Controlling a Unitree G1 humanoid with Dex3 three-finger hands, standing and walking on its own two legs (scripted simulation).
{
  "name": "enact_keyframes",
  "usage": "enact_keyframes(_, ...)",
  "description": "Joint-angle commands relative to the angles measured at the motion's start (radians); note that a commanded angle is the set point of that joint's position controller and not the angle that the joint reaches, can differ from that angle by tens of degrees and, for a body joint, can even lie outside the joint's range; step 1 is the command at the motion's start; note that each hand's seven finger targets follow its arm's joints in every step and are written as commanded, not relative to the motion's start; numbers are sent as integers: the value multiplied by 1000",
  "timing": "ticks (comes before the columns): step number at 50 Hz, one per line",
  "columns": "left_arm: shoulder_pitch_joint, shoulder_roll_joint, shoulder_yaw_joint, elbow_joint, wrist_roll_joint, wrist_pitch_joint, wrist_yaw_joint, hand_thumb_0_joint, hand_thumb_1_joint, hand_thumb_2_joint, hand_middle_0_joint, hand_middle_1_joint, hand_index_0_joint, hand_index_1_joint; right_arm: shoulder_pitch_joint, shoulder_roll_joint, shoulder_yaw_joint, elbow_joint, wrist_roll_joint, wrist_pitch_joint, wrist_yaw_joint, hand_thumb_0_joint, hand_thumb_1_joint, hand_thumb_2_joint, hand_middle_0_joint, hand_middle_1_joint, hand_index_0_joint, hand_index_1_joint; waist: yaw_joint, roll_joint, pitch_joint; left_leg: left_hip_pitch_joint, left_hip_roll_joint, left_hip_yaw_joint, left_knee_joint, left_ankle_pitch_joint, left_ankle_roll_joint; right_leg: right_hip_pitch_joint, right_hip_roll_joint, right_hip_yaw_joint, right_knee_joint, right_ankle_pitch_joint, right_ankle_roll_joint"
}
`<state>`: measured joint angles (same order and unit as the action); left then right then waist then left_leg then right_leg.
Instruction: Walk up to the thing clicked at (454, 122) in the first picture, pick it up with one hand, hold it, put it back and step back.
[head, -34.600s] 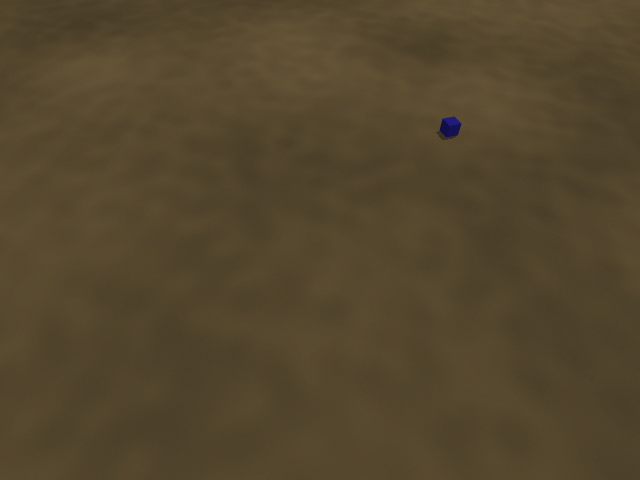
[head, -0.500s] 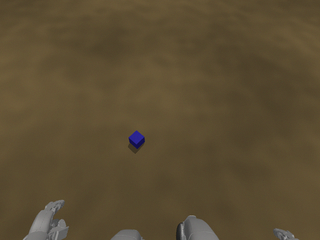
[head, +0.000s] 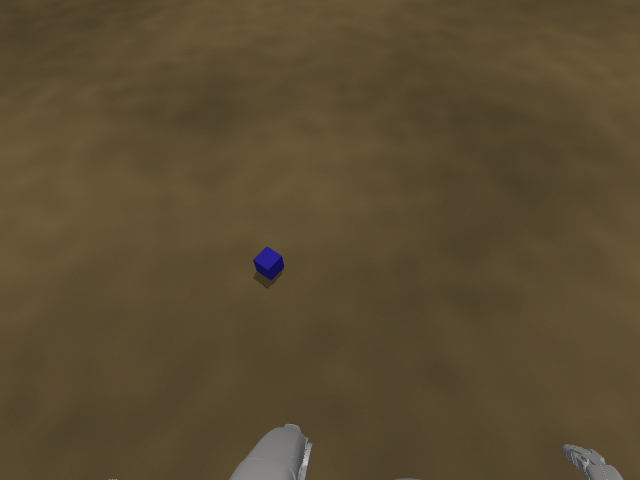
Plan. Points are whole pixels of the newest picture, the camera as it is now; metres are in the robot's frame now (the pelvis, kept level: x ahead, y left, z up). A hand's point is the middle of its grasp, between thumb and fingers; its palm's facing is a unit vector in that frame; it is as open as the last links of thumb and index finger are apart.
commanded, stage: step back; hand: left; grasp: from above
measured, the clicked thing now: (269, 263) +0.84 +0.28 -0.72
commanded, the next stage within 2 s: stand in 1.58 s
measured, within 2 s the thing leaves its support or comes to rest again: neither
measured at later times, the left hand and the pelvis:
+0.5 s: hand out of the picture -0.10 +0.25 -0.15, palm faces +0.01 -0.92 -0.39, open 7.4 cm; pelvis -0.17 -0.03 +0.00, yaw +1 degrees
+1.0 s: hand out of the picture -0.20 +0.24 -0.14, palm faces +0.10 -0.91 -0.39, open 7.4 cm; pelvis -0.22 -0.04 +0.01, yaw +6 degrees
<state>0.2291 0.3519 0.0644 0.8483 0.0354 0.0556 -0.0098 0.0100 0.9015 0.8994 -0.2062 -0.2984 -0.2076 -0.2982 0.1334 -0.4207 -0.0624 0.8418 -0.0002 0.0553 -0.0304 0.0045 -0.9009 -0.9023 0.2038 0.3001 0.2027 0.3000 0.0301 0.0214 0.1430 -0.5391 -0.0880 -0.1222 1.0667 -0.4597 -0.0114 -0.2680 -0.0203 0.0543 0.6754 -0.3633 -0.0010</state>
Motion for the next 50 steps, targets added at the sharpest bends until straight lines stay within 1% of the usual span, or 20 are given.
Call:
enact_keyframes(1,-126,280,80,-135,13,-41,37,0,900,900,-200,-300,-200,-300,56,-157,-30,-58,-3,-38,-8,0,-900,-900,200,300,200,300,-25,-203,-104,60,-13,9,81,-26,-8,-30,-186,117,-201,425,-191)
enact_keyframes(5,-63,281,79,-133,8,-29,50,0,900,900,-200,-300,-200,-300,35,-134,-27,-79,-18,-44,-3,0,-900,-900,200,300,200,300,18,-226,-154,78,51,72,-257,-64,-1,165,-235,156,-140,553,-194)
enact_keyframes(8,-92,274,65,-145,-12,-10,43,0,900,900,-200,-300,-200,-300,129,-136,-38,-27,-21,-51,4,0,-900,-900,200,300,200,300,-22,-173,-207,270,39,158,-636,222,19,134,-188,109,-16,503,-143)
enact_keyframes(10,-74,200,42,-160,-18,-4,36,0,900,900,-200,-300,-200,-300,121,-256,-71,-34,-46,-52,0,0,-900,-900,200,300,200,300,-9,77,-219,418,329,-255,-681,458,141,-180,-39,36,183,93,-44)
enact_keyframes(11,-139,232,56,-168,-30,-3,49,0,900,900,-200,-300,-200,-300,70,-364,-82,-60,-31,-47,11,0,-900,-900,200,300,200,300,-57,230,-200,244,494,-424,-734,535,309,-156,68,-7,388,-292,-14)
enact_keyframes(12,-157,252,65,-150,-16,0,55,0,900,900,-200,-300,-200,-300,47,-341,-85,-61,-39,-54,9,0,-900,-900,200,300,200,300,-60,161,-168,169,500,-443,-735,513,335,-134,72,106,525,-296,-15)
enact_keyframes(15,-58,237,66,-91,-33,5,44,0,900,900,-200,-300,-200,-300,-34,-228,-46,-72,-41,-53,-4,0,-900,-900,200,300,200,300,16,70,-148,200,353,-146,-659,563,245,-162,105,131,637,-157,-20)
enact_keyframes(21,-48,223,55,-55,-10,-32,15,0,900,900,-200,-300,-200,-300,38,-226,-62,-62,-48,-42,11,0,-900,-900,200,300,200,300,-59,162,-193,366,317,-143,-702,55,234,-108,50,-8,140,-174,16)
enact_keyframes(24,90,200,57,38,-9,-52,13,0,900,900,-200,-300,-200,-300,0,-253,-70,-54,-45,-18,19,0,-900,-900,200,300,200,300,0,198,-206,250,300,-96,-675,-31,179,122,48,-78,-246,-61,-36)
enact_keyframes(25,106,220,68,66,3,-62,18,0,900,900,-200,-300,-200,-300,18,-206,-55,-46,-42,-14,21,0,-900,-900,200,300,200,300,3,97,-184,160,238,-38,-567,-52,134,196,58,-44,-335,-32,-46)
enact_keyframes(26,108,270,85,60,16,-67,20,0,900,900,-200,-300,-200,-300,30,-147,-37,-57,-40,-14,24,0,-900,-900,200,300,200,300,2,-71,-138,-43,134,34,-376,-104,63,235,-67,205,-374,-208,-85)
enact_keyframes(27,36,386,107,15,24,-65,25,0,900,900,-200,-300,-200,-300,-68,-120,-34,-86,-31,-21,13,0,-900,-900,200,300,200,300,61,-229,-89,-40,35,-7,-242,-101,10,-50,-337,516,-484,-491,-212)
enact_keyframes(28,-50,415,112,-17,26,-69,26,0,900,900,-200,-300,-200,-300,-92,-185,-54,-79,-28,-24,10,0,-900,-900,200,300,200,300,42,-191,3,10,80,-82,-100,-80,-11,-224,-413,600,-518,-556,-276)
enact_keyframes(31,-124,283,77,-14,12,-94,32,0,900,900,-200,-300,-200,-300,20,-153,-39,-2,-16,-46,18,0,-900,-900,200,300,200,300,-39,-84,-20,24,37,-41,-88,94,-2,-55,-194,212,-370,-62,-145)
enact_keyframes(36,21,302,82,23,14,-103,21,0,900,900,-200,-300,-200,-300,-34,-140,-31,-4,-36,-64,38,0,-900,-900,200,300,200,300,51,-196,-42,34,78,48,-313,20,-9,121,-219,202,-353,-69,-162)
enact_keyframes(42,0,260,44,7,-3,-82,12,0,900,900,-200,-300,-200,-300,83,-133,-52,59,-32,-96,38,0,-900,-900,200,300,200,300,-28,-140,-131,430,52,130,-675,167,48,21,-178,65,-123,291,-120)
enact_keyframes(43,-10,215,25,0,-10,-86,11,0,900,900,-200,-300,-200,-300,135,-180,-70,68,-35,-104,33,0,-900,-900,200,300,200,300,-59,-29,-182,569,175,-86,-700,108,104,-126,-93,-14,28,272,-69)
enact_keyframes(44,-65,183,23,-12,-21,-84,9,0,900,900,-200,-300,-200,-300,170,-267,-89,72,-34,-104,32,0,-900,-900,200,300,200,300,-73,126,-171,554,370,-371,-770,-63,209,-274,39,-121,169,-114,-31)
enact_keyframes(45,-90,256,45,-13,-12,-81,17,0,900,900,-200,-300,-200,-300,195,-308,-99,70,-29,-103,37,0,-900,-900,200,300,200,300,-98,104,-126,457,450,-449,-821,-142,298,-280,-8,-14,282,-260,-38)
enact_keyframes(50,9,242,43,42,-13,-94,-5,0,900,900,-200,-300,-200,-300,57,-218,-67,36,-33,-105,35,0,-900,-900,200,300,200,300,-29,130,-55,315,309,-185,-795,-42,218,-199,-36,-39,176,-108,-26)
